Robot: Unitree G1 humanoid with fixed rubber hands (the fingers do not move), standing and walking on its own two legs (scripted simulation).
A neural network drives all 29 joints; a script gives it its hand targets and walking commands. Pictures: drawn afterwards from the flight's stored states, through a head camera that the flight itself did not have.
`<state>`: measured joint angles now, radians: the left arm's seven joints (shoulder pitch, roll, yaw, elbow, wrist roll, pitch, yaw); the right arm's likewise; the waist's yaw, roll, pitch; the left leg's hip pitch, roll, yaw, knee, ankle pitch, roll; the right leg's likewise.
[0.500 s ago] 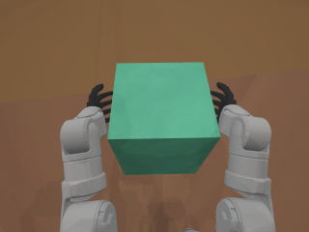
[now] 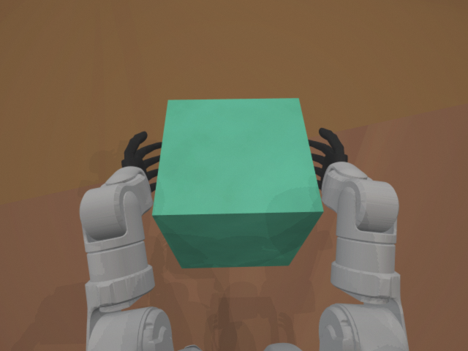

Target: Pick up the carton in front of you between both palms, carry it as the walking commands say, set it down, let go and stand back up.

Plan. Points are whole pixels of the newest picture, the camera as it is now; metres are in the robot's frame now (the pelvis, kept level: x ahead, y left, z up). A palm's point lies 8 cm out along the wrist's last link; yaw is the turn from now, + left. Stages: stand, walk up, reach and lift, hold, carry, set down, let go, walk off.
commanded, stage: carry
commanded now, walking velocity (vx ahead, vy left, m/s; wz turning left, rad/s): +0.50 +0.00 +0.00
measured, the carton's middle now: (234, 191) +0.36 -0.02 +0.06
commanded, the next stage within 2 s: none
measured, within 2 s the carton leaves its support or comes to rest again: neither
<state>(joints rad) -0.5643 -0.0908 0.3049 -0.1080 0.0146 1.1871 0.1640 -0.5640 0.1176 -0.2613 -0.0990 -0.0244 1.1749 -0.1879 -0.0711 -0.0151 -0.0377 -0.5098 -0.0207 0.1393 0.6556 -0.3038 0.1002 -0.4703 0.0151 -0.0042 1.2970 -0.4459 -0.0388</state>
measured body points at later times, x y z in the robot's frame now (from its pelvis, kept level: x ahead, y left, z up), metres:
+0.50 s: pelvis +0.29 -0.05 +0.03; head +0.31 -0.05 +0.48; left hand +0.63 +0.13 +0.15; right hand +0.65 -0.17 +0.15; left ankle +0.22 +0.07 -0.59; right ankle +0.34 -0.11 -0.70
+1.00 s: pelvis +0.57 +0.00 +0.06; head +0.61 +0.01 +0.50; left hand +0.94 +0.13 +0.17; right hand +0.92 -0.17 +0.18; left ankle +0.61 +0.07 -0.67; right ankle +0.55 -0.11 -0.58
